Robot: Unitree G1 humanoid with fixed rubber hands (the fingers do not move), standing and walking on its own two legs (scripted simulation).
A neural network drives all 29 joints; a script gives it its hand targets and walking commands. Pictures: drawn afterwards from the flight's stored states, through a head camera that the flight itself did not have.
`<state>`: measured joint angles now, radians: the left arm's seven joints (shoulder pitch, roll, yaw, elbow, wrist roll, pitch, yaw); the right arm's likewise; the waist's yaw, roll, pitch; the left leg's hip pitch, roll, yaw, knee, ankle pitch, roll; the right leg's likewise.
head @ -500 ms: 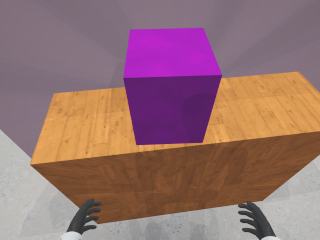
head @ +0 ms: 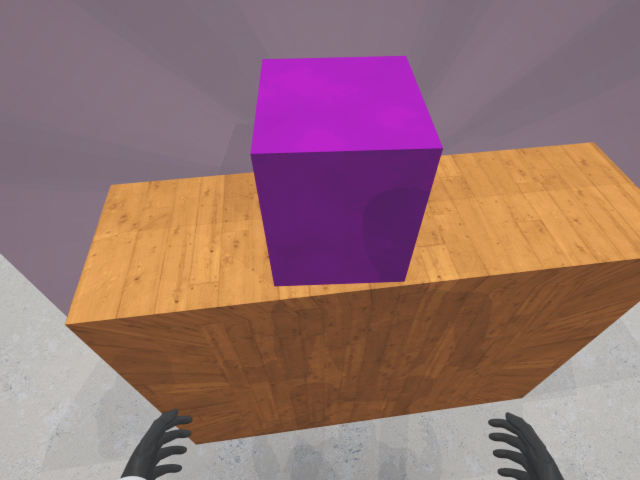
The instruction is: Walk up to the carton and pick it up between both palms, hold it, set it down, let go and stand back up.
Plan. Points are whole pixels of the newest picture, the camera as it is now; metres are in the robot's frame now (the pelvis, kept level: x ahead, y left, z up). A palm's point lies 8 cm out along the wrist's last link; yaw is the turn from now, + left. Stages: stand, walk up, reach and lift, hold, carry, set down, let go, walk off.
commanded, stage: stand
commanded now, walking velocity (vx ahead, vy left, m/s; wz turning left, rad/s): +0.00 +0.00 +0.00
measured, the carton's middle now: (337, 176) +0.49 +0.01 +0.10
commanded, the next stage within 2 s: walk up in 1.36 s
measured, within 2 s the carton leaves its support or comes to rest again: neither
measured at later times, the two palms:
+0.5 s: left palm out of the picture +0.11 +0.25 -0.08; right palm out of the picture +0.12 -0.25 -0.08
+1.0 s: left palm out of the picture +0.11 +0.25 -0.09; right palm out of the picture +0.11 -0.25 -0.08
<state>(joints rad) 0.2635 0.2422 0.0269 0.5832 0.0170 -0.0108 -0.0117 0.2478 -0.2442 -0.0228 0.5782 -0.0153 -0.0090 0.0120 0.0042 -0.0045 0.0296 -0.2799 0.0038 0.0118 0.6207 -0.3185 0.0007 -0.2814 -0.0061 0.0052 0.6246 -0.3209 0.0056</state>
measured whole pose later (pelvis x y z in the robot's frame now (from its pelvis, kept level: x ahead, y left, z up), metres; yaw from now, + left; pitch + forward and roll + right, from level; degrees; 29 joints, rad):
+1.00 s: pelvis -0.01 +0.00 +0.00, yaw +0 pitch -2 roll +0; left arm 0.27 0.25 0.02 0.63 0.01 -0.01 -0.01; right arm 0.28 -0.25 -0.02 0.61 -0.01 -0.01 0.01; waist 0.00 0.00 0.04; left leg -0.27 0.00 0.01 0.59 -0.29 0.00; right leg -0.27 -0.01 0.01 0.60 -0.29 0.01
